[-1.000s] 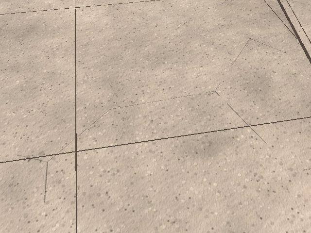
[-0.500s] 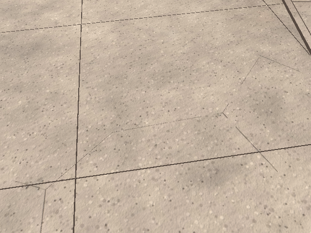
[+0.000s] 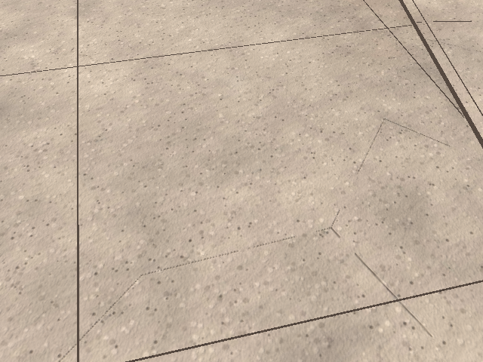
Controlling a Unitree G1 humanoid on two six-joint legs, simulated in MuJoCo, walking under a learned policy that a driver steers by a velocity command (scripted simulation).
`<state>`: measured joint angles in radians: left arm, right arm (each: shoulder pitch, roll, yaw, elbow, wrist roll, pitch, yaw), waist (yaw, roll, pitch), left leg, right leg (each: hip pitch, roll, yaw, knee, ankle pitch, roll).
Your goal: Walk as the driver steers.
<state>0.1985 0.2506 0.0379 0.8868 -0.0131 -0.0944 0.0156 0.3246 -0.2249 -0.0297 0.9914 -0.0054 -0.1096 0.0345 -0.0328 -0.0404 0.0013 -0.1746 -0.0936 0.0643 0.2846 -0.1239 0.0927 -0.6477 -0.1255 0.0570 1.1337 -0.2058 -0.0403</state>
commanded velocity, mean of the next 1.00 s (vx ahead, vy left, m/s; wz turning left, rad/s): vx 0.39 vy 0.00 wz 0.00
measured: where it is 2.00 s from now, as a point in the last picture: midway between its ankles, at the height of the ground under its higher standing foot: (267, 345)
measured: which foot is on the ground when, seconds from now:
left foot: down 0.00-0.32, up 0.34-0.78, down 0.80-1.00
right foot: up 0.00-0.28, down 0.30-0.82, up 0.84-1.00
